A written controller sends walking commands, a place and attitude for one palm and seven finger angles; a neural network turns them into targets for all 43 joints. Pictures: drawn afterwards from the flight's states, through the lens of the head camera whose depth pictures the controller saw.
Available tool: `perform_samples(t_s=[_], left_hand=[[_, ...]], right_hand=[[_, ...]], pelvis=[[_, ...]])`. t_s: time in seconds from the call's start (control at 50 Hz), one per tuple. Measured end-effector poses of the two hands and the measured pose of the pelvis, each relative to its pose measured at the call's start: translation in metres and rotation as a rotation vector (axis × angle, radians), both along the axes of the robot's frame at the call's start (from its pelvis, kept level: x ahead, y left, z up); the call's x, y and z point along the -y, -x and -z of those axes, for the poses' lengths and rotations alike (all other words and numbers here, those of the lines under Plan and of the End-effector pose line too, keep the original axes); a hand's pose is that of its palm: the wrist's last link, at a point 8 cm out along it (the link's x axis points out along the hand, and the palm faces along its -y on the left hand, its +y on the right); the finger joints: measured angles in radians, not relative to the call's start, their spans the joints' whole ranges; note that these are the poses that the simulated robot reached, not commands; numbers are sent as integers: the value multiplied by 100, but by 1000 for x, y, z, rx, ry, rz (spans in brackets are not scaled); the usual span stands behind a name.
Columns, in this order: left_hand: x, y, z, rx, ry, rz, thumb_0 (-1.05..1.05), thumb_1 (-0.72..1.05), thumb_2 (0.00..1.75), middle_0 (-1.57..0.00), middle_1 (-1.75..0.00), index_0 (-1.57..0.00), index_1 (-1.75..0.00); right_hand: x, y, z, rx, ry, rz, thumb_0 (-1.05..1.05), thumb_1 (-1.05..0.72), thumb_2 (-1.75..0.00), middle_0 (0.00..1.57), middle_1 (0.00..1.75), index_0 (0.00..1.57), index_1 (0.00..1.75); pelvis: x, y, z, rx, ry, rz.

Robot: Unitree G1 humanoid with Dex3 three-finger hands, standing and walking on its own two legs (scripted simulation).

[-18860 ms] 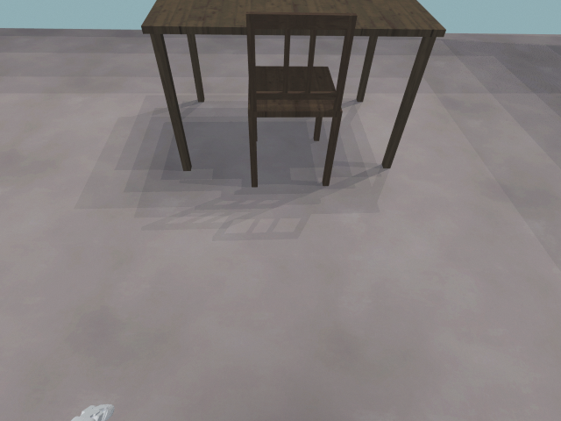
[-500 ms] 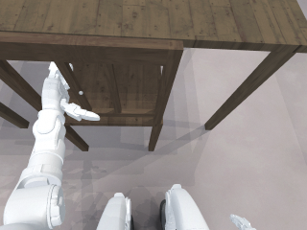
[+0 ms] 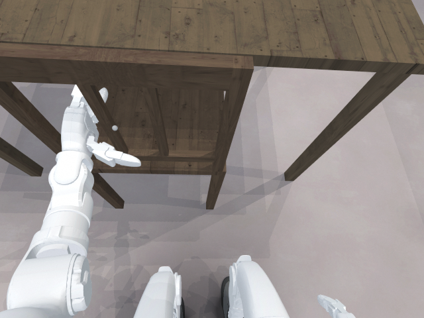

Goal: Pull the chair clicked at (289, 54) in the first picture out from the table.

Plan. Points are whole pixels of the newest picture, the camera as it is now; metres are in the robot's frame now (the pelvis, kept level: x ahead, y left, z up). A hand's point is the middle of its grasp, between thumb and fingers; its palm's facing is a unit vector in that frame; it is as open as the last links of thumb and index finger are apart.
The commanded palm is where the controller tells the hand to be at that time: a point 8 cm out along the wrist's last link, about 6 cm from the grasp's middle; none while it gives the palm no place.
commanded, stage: hook a spindle and tug to test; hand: left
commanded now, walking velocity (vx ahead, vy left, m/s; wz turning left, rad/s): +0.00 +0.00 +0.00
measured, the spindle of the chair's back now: (108, 123) +0.47 +0.18 +0.00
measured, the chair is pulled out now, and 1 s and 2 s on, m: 0.00 0.01 0.09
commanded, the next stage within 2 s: step backward, pulling the chair out in 1.32 s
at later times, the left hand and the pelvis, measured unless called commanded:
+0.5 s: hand (116, 130) +0.45 +0.16 +0.02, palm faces -0.03 -1.00 -0.03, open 9.2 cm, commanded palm +0.43 +0.21 +0.03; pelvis +0.00 +0.00 +0.00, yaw +0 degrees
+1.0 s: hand (118, 135) +0.44 +0.16 +0.02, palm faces -0.04 -1.00 -0.02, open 4.7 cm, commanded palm +0.41 +0.21 +0.03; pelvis +0.01 +0.01 +0.01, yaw -1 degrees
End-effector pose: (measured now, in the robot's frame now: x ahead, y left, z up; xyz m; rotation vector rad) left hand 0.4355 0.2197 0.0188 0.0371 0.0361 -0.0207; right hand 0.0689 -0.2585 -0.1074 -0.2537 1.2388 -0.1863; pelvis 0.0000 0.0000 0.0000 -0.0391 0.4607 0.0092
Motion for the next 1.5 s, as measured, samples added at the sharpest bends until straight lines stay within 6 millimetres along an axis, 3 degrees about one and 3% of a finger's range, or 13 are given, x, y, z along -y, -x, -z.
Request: perform_samples(t_s=[0.26, 0.4, 0.52, 0.7, 0.82, 1.0, 1.44, 1.5], left_hand=[[7, -1, 0, -5, 9, 4, -1, -43, 33, -30, -83, -30, -83], [3, 4, -1, 1, 6, 1, -1, -16, 45, -42, -119, -41, -119], [3, 6, 0, -2, 9, 12, 0, 15, 58, -48, -137, -47, -136], [3, -2, 4, -1, 15, 5, 1, 63, 79, -50, -144, -49, -144], [6, 1, 1, 0, 13, 28, 2, 79, 86, -50, -145, -49, -145], [9, 16, 0, -10, 19, 14, 2, 81, 83, -49, -145, -50, -145], [3, 50, 0, 12, 14, 12, 2, 80, 84, -49, -145, -48, -145], [2, 52, -7, -85, -67, -31, -1, 76, 82, -49, -145, -48, -145]], right_hand=[[4, 1, -2, 1, 3, 14, 0, -91, -90, 20, 30, 21, 30], [2, 0, -4, 8, -1, 12, 0, -91, -90, 20, 30, 21, 30], [0, -2, -4, 14, 0, 2, 0, -91, -90, 20, 30, 21, 30], [0, -1, -1, 14, 11, 0, 0, -91, -90, 20, 30, 21, 30], [-4, 2, -2, 7, -2, 20, 0, -91, -90, 20, 30, 21, 30], [-9, -6, -10, 35, -23, 28, 1, -91, -90, 20, 30, 21, 30], [-9, -54, -9, 146, -20, -52, 1, -91, -90, 20, 30, 21, 30], [-13, -53, -21, 123, -18, 2, 1, -91, -90, 20, 30, 21, 30]], pelvis=[[2, -2, -1, -2, -2, 4], [2, -2, -3, 2, -2, 4], [1, -1, -3, 5, 1, -1], [-2, 1, 1, -2, 3, 1], [-4, -1, -1, -3, 3, 9], [-5, -8, -8, 9, -1, 18], [-2, -10, -6, 23, -3, -2], [-1, -7, -21, 96, -12, -3]])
